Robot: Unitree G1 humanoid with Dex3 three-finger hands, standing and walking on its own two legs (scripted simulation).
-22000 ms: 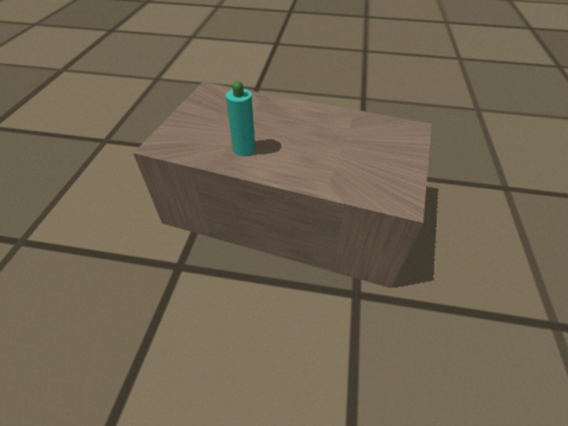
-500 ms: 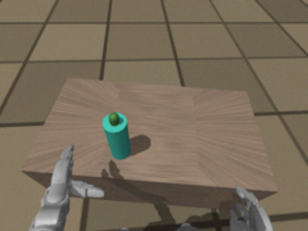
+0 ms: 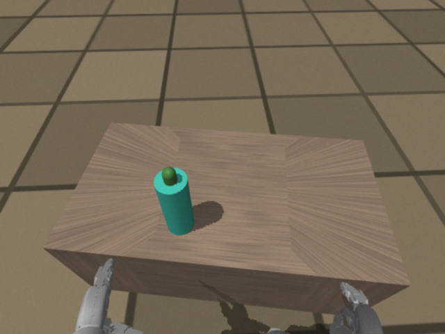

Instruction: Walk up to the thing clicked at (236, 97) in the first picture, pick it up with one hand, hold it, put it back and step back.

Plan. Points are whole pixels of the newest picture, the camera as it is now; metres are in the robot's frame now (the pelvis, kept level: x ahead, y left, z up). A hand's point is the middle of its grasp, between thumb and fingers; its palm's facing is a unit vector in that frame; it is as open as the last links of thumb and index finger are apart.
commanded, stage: home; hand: left
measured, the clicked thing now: (175, 199) +0.48 +0.16 -0.17
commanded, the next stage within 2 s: stand in 1.80 s
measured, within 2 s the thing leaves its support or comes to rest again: neither
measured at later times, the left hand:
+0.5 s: hand out of the picture +0.08 +0.25 -0.10, palm faces -0.03 -0.91 -0.42, open 17.2 cm
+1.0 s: hand out of the picture +0.05 +0.23 -0.10, palm faces +0.02 -0.92 -0.38, open 17.4 cm
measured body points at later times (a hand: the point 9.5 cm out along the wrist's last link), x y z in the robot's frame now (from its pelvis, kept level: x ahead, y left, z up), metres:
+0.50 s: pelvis +0.01 +0.00 +0.03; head +0.00 -0.03 +0.48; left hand +0.08 +0.30 -0.07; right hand +0.10 -0.29 -0.11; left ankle -0.01 +0.13 -0.69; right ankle +0.04 -0.12 -0.69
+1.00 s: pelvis +0.00 -0.02 +0.05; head -0.02 -0.04 +0.50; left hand +0.05 +0.28 -0.07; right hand +0.07 -0.31 -0.10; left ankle -0.01 +0.13 -0.69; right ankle +0.04 -0.12 -0.69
